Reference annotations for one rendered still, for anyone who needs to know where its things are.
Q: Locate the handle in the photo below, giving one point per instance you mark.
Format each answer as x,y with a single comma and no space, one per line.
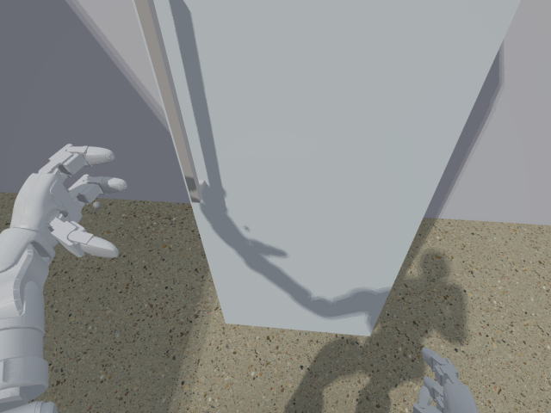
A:
155,43

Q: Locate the right robot hand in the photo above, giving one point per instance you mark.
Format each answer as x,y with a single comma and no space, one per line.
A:
454,397

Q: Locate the left robot hand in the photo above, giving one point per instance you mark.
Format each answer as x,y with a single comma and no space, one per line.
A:
43,196

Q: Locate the fridge door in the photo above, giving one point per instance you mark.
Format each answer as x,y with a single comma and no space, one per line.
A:
321,129

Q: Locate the left robot forearm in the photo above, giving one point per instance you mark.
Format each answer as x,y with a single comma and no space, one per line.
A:
24,259

